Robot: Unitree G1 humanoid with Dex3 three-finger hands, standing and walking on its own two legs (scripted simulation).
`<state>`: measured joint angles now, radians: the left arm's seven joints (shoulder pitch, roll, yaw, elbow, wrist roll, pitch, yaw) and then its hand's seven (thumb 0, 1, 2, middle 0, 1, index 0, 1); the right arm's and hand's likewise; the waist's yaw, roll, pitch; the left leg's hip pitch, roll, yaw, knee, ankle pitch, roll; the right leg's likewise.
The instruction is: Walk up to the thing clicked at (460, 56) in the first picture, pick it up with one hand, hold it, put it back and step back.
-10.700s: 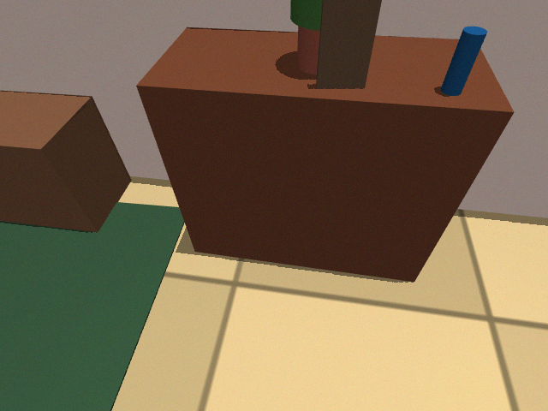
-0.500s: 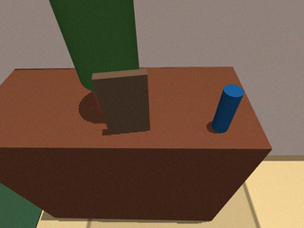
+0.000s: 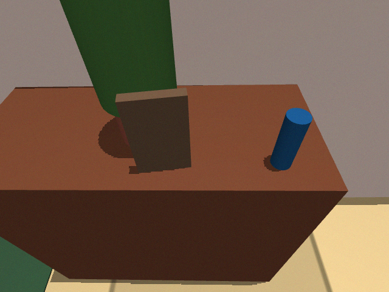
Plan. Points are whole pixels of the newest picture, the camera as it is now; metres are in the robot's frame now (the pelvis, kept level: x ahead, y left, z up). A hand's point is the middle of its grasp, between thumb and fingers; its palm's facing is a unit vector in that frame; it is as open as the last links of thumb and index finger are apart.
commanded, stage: stand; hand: right
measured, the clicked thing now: (288, 141) +0.41 -0.18 +0.09
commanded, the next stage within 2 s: rise first in 0.52 s
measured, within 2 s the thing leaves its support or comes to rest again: neither
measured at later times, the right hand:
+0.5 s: hand out of the picture +0.08 -0.25 -0.16, palm faces -0.04 +0.94 -0.34, open 7.4 cm
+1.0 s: hand (330, 289) +0.17 -0.25 -0.10, palm faces +0.25 +0.91 -0.34, open 14.3 cm
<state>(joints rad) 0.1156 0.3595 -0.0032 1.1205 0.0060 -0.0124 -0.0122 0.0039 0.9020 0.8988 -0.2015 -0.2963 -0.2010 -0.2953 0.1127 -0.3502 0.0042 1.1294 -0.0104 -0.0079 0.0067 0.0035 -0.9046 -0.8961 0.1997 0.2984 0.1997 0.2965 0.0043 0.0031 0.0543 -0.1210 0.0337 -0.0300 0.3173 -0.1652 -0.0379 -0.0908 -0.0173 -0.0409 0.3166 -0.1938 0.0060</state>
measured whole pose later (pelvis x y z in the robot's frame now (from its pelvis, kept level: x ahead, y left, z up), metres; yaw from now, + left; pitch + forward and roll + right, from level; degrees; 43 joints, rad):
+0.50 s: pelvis +0.00 +0.00 +0.00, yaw +0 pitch -2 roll +0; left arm 0.12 0.36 0.00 1.12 0.01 -0.01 -0.01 0.00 0.90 0.90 -0.20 -0.30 -0.20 -0.30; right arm 0.11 -0.35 0.00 1.12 -0.01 -0.01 0.00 0.00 -0.90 -0.90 0.20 0.30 0.20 0.30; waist 0.01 0.00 0.06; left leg -0.12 0.03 -0.03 0.32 -0.17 -0.03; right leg -0.09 -0.02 -0.04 0.32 -0.20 0.01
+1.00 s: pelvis +0.00 +0.01 -0.01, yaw -2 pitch +2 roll +0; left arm 0.14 0.26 0.10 0.77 -0.04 -0.08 0.06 0.00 0.06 0.20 -0.06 -0.07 -0.07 -0.05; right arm 0.20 -0.30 -0.14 0.61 0.05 -0.05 -0.07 0.00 -0.06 -0.24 0.06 0.07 0.06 0.07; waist -0.01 -0.01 0.00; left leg -0.24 0.02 0.01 0.41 -0.21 -0.02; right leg -0.23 -0.03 0.00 0.43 -0.24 0.02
